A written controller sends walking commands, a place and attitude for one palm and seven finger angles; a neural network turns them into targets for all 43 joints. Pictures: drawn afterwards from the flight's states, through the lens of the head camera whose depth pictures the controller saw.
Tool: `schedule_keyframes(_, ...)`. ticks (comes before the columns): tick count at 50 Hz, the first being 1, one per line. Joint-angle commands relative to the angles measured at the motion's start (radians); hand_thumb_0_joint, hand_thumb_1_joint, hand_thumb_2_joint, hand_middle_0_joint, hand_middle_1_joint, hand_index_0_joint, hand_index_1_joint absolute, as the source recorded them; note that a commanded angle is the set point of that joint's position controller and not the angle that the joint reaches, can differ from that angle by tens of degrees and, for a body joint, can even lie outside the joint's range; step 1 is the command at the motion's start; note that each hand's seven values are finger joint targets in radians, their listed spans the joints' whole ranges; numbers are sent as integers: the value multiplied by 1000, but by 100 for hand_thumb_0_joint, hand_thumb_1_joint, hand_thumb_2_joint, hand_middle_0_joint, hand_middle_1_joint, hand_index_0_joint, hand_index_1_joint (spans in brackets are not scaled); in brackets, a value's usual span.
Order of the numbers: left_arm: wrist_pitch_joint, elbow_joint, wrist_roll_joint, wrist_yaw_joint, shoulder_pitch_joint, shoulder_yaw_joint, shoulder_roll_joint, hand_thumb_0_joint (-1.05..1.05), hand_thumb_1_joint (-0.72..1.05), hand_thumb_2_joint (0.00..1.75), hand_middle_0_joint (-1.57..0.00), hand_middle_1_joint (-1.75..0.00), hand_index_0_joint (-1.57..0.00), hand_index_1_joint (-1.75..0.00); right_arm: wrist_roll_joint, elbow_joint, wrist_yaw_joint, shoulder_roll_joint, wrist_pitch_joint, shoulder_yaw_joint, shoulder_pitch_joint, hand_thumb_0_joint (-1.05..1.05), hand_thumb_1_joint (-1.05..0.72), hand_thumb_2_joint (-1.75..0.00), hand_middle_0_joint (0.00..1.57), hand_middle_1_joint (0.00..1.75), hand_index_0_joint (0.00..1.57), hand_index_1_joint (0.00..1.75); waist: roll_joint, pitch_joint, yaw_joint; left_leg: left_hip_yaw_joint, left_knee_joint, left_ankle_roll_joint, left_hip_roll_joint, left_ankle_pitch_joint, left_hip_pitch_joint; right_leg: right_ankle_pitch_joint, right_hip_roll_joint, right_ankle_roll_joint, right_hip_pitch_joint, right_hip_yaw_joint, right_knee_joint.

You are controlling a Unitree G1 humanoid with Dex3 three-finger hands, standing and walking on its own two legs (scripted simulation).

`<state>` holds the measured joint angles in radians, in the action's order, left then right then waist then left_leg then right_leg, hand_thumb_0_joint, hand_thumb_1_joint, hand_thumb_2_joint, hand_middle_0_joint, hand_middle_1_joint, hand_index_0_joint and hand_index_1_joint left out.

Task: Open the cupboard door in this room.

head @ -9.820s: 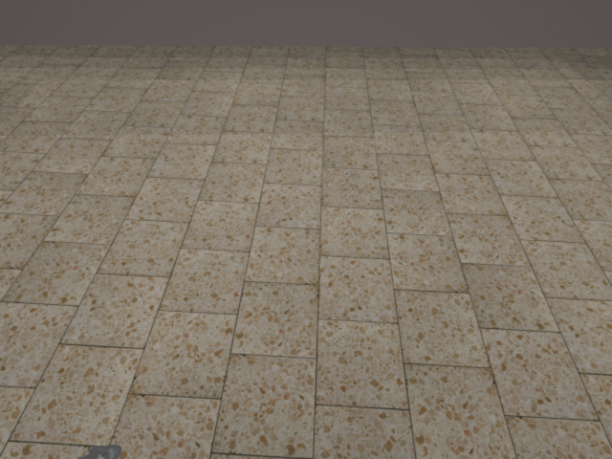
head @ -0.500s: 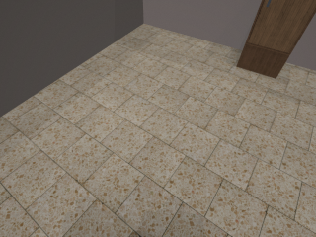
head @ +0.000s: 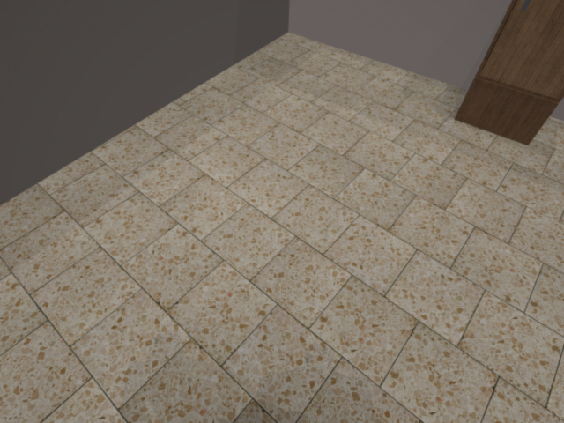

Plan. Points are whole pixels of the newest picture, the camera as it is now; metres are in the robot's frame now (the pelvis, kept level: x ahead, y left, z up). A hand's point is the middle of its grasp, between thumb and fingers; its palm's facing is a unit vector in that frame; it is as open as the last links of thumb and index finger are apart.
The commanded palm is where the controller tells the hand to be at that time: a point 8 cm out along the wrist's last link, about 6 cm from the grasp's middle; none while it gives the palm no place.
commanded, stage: stand and wait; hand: left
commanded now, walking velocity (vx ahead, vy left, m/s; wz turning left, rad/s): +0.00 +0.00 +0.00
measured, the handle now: out of the picture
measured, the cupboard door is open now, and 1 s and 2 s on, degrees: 0 0 0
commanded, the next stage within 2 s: turn or walk to find it in 1.30 s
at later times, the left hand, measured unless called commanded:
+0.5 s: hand out of the picture +0.06 +0.24 -0.15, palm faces -0.02 -0.95 -0.32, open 7.3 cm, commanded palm none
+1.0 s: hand out of the picture +0.12 +0.23 -0.15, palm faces -0.07 -0.94 -0.33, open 7.3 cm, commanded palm none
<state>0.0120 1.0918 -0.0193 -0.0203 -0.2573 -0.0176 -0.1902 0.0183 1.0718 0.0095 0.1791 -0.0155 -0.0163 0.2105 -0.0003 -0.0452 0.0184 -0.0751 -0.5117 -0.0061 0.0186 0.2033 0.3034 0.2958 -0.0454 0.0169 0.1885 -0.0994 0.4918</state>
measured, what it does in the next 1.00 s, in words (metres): stands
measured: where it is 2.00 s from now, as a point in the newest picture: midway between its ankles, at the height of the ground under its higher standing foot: outside the picture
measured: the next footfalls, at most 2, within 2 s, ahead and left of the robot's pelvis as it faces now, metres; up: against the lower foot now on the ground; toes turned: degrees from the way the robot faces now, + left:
none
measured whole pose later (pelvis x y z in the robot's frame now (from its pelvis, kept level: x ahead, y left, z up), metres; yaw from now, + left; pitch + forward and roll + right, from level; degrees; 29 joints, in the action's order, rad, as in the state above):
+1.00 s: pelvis +0.03 -0.01 +0.01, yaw -2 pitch -2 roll +0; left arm -0.01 1.09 -0.01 0.01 -0.11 0.01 -0.34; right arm 0.01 1.10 0.00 0.34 0.01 0.02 0.11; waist -0.01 -0.06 0.01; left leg -0.04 -0.36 -0.02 -0.01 0.18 0.14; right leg 0.25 -0.02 0.00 0.04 -0.06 0.33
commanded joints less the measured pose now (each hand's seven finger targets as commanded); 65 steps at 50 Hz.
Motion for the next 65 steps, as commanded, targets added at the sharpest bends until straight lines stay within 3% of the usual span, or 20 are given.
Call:
schedule_keyframes(1, -21, -32, 4, -8, -30, -22, -135, 0, 90, 90, -20, -30, -20, -30, -7, -38, 10, 155, 26, -25, 19, 0, -90, -90, 20, 30, 20, 30, -26, 15, -11, -89, 117, 35, -107, -62, -18, -17, -83, -25, 3, 92, -116)
schedule_keyframes(11, -37, -18, 6, -1, 11, -27, -211, 0, 90, 90, -20, -30, -20, -30, -10, -32, 12, 236, 40, -30, -41, 0, -90, -90, 20, 30, 20, 30, -15, 33, -10, -74, 135, 34, -112, -120, -89, -64, -90, -34, -26, 107, -162)
schedule_keyframes(16, -38, -23, 5, 6, 58, -31, -265, 0, 90, 90, -20, -30, -20, -30, -10, -37, 8, 289, 42, -30, -86, 0, -90, -90, 20, 30, 20, 30, -12, 7, -7, -77, 165, 32, -115, -80, -89, -31, -92, -35, -27, 116, -193)
schedule_keyframes(19, -41, -29, 6, 8, 83, -35, -296, 0, 90, 90, -20, -30, -20, -30, -10, -38, 6, 313, 44, -28, -98, 0, -90, -90, 20, 30, 20, 30, -2, 43, -6, -73, 156, 29, -119, -132, -112, -70, -97, -38, -59, 121, -198)
schedule_keyframes(28, -40, -42, 10, 16, 156, -30, -357, 0, 90, 90, -20, -30, -20, -30, -9, -42, 1, 369, 45, -15, -143, 0, -90, -90, 20, 30, 20, 30, -9, 52, -5, -65, 179, 23, -129, -186, -144, -136, -105, -36, -94, 124, -217)
schedule_keyframes(45, -39, -56, 13, 13, 167, -25, -368, 0, 90, 90, -20, -30, -20, -30, -11, -39, 8, 385, 47, -10, -142, 0, -90, -90, 20, 30, 20, 30, 0, 89, -7, -36, 166, 20, -138, -316, -214, -311, -106, -38, -144, 117, -202)
schedule_keyframes(65, -38, -44, 12, 9, 149, -28, -362, 0, 90, 90, -20, -30, -20, -30, -15, -29, 13, 377, 46, -18, -138, 0, -90, -90, 20, 30, 20, 30, 4, 68, -9, -25, 168, 22, -140, -313, -227, -329, -105, -37, -143, 117, -211)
